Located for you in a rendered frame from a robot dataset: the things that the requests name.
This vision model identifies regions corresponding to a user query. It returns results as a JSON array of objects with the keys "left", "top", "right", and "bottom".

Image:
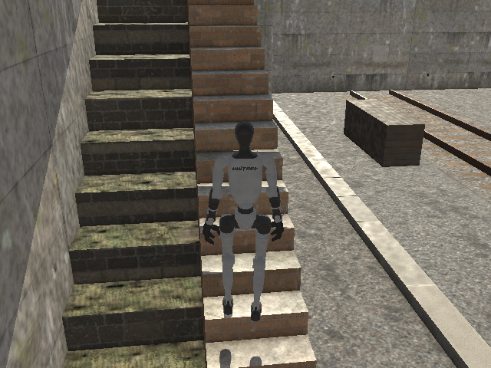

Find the robot left hand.
[{"left": 203, "top": 223, "right": 220, "bottom": 245}]

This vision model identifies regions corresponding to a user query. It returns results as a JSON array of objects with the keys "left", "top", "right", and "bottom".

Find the humanoid robot torso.
[{"left": 227, "top": 151, "right": 263, "bottom": 230}]

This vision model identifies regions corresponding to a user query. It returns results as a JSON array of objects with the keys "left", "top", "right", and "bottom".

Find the robot right hand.
[{"left": 271, "top": 221, "right": 284, "bottom": 242}]

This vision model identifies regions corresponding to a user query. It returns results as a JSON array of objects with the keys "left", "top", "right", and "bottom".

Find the left robot upper arm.
[{"left": 212, "top": 155, "right": 229, "bottom": 199}]

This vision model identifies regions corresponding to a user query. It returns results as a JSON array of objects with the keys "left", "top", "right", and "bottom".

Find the robot right forearm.
[{"left": 269, "top": 186, "right": 282, "bottom": 223}]

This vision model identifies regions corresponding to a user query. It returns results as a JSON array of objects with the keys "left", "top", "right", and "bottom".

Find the right robot upper arm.
[{"left": 261, "top": 155, "right": 278, "bottom": 198}]

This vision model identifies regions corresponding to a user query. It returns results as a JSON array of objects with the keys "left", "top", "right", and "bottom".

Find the robot left foot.
[{"left": 222, "top": 295, "right": 234, "bottom": 315}]

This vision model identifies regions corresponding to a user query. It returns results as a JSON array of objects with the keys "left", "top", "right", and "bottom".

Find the robot left forearm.
[{"left": 205, "top": 188, "right": 219, "bottom": 225}]

